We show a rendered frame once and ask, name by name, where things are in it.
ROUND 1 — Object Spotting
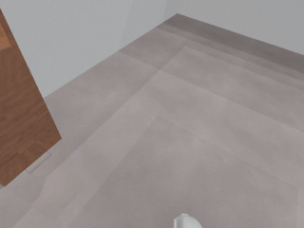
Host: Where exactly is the right robot thigh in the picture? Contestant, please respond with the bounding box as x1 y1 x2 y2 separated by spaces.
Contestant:
172 215 202 228

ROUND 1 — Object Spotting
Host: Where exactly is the cabinet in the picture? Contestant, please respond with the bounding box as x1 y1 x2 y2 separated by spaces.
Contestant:
0 9 62 186

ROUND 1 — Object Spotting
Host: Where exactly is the drawer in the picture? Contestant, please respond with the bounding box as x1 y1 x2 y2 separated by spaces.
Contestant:
0 23 11 50

